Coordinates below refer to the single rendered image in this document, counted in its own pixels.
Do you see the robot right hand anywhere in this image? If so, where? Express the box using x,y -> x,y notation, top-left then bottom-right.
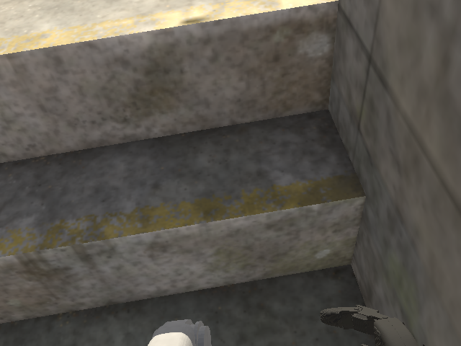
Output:
320,305 -> 425,346

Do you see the left robot thigh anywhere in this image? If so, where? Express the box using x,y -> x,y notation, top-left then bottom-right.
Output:
148,319 -> 212,346

